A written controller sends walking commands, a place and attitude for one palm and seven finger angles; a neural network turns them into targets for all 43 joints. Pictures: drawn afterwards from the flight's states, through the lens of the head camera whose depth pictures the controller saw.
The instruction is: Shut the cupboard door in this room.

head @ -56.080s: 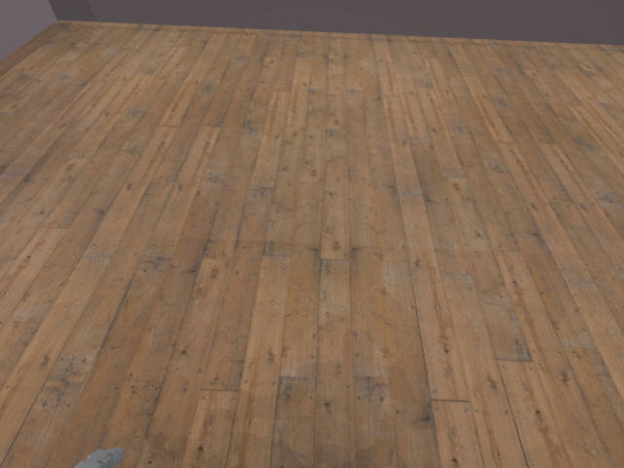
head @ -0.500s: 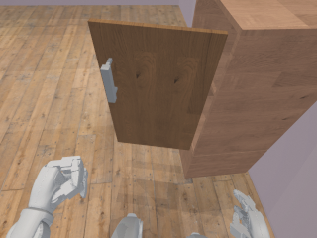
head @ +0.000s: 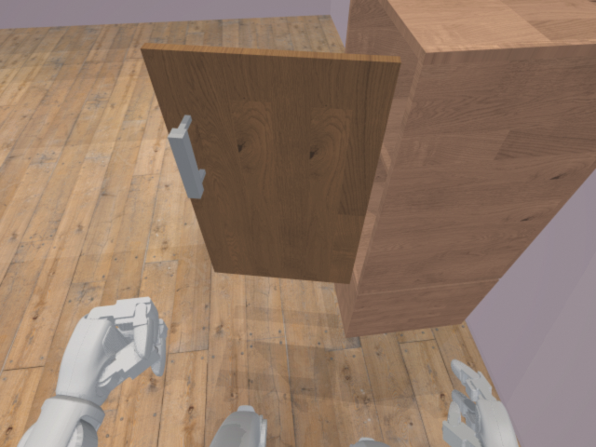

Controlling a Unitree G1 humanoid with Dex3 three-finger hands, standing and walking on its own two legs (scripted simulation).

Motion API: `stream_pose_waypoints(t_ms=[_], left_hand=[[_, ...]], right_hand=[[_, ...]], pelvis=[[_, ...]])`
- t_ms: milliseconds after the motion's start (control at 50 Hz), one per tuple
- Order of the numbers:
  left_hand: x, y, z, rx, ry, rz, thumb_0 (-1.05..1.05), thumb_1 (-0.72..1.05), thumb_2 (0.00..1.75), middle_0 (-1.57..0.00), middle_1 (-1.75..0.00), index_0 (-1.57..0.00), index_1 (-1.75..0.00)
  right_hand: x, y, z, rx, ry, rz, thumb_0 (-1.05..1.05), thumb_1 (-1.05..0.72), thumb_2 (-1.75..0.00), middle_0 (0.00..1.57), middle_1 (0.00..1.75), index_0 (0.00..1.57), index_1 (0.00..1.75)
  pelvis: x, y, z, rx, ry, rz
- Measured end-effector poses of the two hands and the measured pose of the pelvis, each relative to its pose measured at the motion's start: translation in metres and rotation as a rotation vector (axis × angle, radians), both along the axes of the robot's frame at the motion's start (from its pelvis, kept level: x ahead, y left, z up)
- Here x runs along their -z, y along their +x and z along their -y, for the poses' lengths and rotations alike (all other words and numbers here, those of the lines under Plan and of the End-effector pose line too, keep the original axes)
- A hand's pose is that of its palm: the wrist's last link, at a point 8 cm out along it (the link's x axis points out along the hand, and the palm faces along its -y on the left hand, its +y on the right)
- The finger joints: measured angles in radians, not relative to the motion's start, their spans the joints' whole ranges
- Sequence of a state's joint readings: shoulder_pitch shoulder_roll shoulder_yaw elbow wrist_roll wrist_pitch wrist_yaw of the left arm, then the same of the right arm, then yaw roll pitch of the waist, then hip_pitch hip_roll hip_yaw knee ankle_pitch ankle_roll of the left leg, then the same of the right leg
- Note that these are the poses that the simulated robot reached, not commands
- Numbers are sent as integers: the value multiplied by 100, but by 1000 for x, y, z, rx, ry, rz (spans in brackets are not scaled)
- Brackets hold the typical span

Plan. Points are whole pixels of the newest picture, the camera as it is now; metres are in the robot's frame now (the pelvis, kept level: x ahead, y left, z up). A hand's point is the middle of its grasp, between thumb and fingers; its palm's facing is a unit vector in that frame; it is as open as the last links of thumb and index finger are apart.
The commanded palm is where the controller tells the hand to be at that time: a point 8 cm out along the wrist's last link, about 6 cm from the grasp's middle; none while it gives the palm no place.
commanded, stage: bring the fist close to the handle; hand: left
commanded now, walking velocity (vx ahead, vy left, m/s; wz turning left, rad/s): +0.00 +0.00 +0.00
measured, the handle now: (191, 157) +0.54 +0.22 +0.07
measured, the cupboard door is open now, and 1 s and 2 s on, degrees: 77 77 72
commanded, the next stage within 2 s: push the door shut along its arc in 1.38 s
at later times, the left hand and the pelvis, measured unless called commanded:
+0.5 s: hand (178, 261) +0.34 +0.18 +0.07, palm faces -0.07 -1.00 -0.02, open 3.1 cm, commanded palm +0.32 +0.24 +0.07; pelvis +0.00 +0.01 +0.01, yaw -1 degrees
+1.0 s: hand (197, 199) +0.44 +0.18 +0.08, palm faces -0.06 -1.00 -0.01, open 3.1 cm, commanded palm +0.42 +0.23 +0.07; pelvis +0.00 +0.01 +0.00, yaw -2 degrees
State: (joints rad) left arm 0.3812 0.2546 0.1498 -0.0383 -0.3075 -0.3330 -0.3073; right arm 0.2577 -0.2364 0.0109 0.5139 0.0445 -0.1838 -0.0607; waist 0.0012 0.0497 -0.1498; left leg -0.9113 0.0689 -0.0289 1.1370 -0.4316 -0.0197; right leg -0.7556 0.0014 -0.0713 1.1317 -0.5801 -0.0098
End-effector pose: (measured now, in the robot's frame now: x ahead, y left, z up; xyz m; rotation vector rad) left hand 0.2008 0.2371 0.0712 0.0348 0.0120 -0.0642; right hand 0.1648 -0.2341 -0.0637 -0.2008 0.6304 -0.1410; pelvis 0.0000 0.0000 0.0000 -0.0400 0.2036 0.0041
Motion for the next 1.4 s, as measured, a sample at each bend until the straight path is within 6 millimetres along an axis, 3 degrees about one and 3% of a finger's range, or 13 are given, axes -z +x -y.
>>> stream_pose_waypoints(t_ms=[100, 260, 600, 880, 1040, 1120, 1220, 1400], left_hand=[[2, 8, -4, -1, 9, 13, 1, 89, 90, -130, -150, -130, -150], [-1, 54, -6, 21, -7, 42, 1, 89, 90, -130, -150, -131, -150], [-1, 137, -6, 1, -12, 23, 1, 90, 90, -130, -150, -130, -150], [-3, 194, -6, -3, -18, 19, 1, 90, 90, -130, -150, -130, -150], [-6, 232, -1, -13, -27, 17, 1, 90, 90, -130, -150, -130, -150], [-7, 237, -2, -13, -25, 24, 1, 90, 90, -130, -150, -130, -150], [1, 229, -4, -14, -26, -3, 1, 90, 90, -129, -150, -130, -150], [-1, 225, -3, -12, -24, 30, 1, 90, 90, -130, -150, -130, -150]], right_hand=[[3, 2, -2, -12, -7, -3, 2, -90, -90, 20, 30, 20, 30], [9, -7, -2, -7, -17, -45, 2, -90, -90, 20, 30, 21, 30], [15, -52, 8, 69, -31, -232, 2, -90, -90, 20, 30, 21, 30], [27, -80, 15, 114, -42, -360, 1, -91, -90, 20, 30, 21, 30], [38, -106, 19, 150, -35, -444, 1, -91, -90, 20, 30, 21, 30], [41, -122, 20, 180, -16, -488, 1, -91, -90, 20, 30, 21, 30], [42, -134, 21, 197, -1, -535, 1, -91, -90, 20, 30, 21, 30], [41, -128, 24, 193, -19, -532, 1, -91, -90, 20, 30, 21, 30]], pelvis=[[2, -1, 0, -3, -3, -5], [2, -3, -3, -4, -8, -14], [-8, 1, -11, 20, 6, -37], [-4, 0, -11, 21, 1, -69], [2, -3, -9, 32, 2, -105], [3, -1, -8, 44, 8, -114], [1, 1, -7, 49, 12, -112], [0, 0, -6, 38, 6, -106]])
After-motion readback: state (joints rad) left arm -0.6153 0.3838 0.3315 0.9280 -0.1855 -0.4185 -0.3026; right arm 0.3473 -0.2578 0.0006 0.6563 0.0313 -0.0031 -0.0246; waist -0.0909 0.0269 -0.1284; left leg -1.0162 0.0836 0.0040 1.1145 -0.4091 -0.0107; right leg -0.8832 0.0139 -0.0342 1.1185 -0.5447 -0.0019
